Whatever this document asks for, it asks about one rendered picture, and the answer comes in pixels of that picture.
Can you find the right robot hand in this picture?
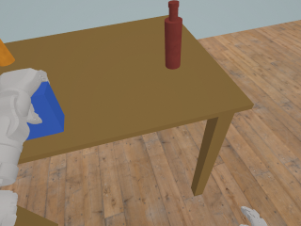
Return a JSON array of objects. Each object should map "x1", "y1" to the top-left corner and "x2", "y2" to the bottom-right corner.
[{"x1": 240, "y1": 206, "x2": 268, "y2": 226}]

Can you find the table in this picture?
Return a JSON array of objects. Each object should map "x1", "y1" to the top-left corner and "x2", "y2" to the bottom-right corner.
[{"x1": 0, "y1": 15, "x2": 254, "y2": 226}]

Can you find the left robot hand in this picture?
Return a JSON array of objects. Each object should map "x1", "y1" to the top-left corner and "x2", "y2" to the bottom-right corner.
[{"x1": 0, "y1": 68, "x2": 50, "y2": 124}]

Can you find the left robot forearm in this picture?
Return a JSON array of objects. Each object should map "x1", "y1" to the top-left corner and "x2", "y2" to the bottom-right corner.
[{"x1": 0, "y1": 88, "x2": 31, "y2": 186}]

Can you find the sponge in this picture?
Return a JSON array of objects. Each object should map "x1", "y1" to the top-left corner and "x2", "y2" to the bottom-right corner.
[{"x1": 26, "y1": 81, "x2": 65, "y2": 140}]

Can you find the robot left upper arm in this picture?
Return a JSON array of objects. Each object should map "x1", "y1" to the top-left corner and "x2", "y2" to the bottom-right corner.
[{"x1": 0, "y1": 190, "x2": 18, "y2": 226}]

